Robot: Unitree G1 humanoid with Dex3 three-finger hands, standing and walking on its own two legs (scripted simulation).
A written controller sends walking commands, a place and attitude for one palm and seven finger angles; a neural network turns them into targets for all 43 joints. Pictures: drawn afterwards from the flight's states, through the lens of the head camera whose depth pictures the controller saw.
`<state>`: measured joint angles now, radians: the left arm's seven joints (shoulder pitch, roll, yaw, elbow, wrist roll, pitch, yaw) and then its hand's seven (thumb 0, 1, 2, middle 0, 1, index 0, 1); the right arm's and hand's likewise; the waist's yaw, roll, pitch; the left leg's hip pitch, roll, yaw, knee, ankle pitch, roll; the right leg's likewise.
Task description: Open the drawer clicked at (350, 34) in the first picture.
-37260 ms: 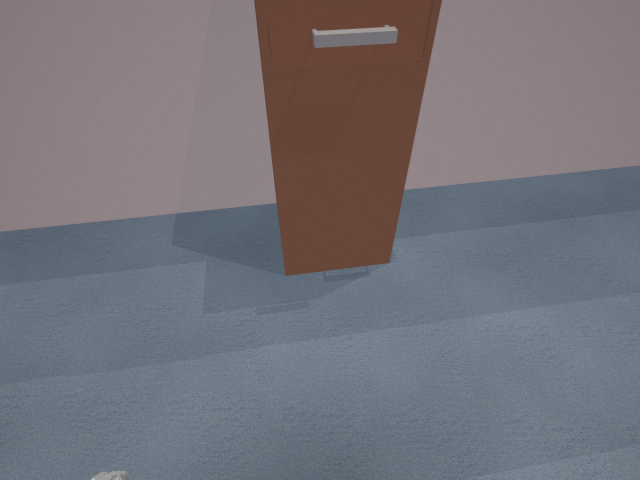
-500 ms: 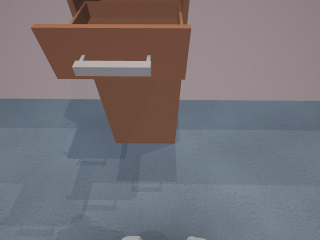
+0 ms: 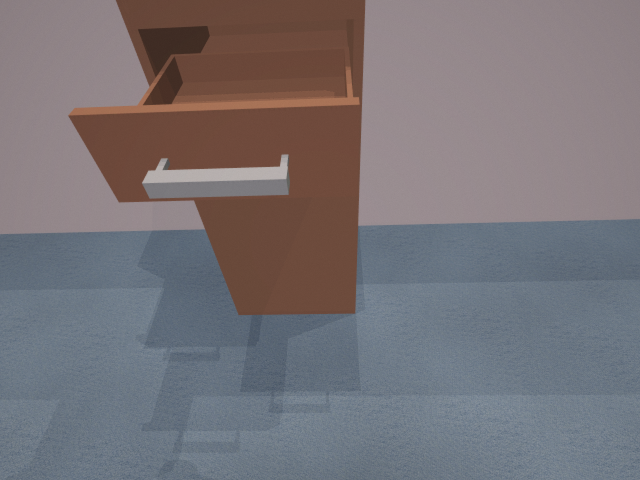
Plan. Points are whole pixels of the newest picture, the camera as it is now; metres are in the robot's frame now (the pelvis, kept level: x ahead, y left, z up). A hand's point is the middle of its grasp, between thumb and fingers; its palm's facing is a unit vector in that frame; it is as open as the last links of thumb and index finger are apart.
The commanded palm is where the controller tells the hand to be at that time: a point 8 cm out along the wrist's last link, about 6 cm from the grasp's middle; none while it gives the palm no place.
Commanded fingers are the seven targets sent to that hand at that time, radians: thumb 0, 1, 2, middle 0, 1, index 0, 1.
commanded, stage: let the arm hang, fingers relaxed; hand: left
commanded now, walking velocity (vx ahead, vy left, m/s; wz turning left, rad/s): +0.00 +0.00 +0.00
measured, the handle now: (221, 172) +0.48 +0.16 +0.14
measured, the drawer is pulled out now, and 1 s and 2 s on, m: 0.30 0.30 0.30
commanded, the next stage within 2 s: look to check the result in 0.24 s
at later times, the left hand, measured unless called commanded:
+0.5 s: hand out of the picture +0.02 +0.16 -0.17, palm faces +0.02 -0.97 -0.23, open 7.3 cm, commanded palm none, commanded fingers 0.00 0.90 0.90 -0.20 -0.30 -0.20 -0.30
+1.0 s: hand out of the picture +0.04 +0.17 -0.17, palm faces +0.02 -0.98 -0.22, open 7.3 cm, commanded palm none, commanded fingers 0.00 0.90 0.90 -0.20 -0.30 -0.20 -0.30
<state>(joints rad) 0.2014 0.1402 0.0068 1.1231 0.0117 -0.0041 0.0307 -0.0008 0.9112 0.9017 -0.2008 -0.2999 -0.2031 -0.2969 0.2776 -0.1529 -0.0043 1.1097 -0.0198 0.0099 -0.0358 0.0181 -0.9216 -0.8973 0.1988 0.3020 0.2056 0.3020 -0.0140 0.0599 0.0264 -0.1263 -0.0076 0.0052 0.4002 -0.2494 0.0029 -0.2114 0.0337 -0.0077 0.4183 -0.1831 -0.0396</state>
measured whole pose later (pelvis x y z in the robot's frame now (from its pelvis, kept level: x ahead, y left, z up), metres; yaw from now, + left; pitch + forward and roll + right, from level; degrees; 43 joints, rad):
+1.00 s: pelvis +0.01 -0.01 +0.00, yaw -1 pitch -1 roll +0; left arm 0.21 0.15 0.02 1.13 0.01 -0.01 0.03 0.00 0.91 0.90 -0.20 -0.30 -0.20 -0.30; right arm 0.28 -0.14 -0.01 1.11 -0.02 0.01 -0.04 0.00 -0.90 -0.90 0.20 0.30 0.20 0.30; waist -0.02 0.03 0.06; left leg -0.11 0.02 0.01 0.39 -0.27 -0.01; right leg -0.19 0.06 -0.01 0.39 -0.19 -0.05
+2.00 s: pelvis +0.02 +0.00 +0.00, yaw -1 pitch -1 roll +0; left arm 0.21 0.16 0.02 1.13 0.01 0.00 0.03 0.00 0.91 0.90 -0.20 -0.30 -0.20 -0.30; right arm 0.26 -0.15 -0.01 1.12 -0.02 0.01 -0.04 0.00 -0.90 -0.90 0.20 0.30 0.20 0.30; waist -0.01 0.02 0.07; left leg -0.10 0.01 0.02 0.39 -0.27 0.00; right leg -0.19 0.05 0.00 0.39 -0.19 -0.04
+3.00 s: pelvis +0.10 +0.00 -0.02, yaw +0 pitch +0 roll -1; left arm 0.31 0.15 0.05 1.13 0.01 -0.01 0.02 0.00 0.90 0.90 -0.20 -0.30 -0.20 -0.30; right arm 0.29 -0.14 -0.03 1.11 -0.03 -0.02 -0.05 0.01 -0.90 -0.90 0.20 0.30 0.20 0.30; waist 0.00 -0.02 0.09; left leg -0.16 0.03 0.07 0.56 -0.36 0.02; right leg -0.20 0.05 -0.02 0.65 -0.42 -0.05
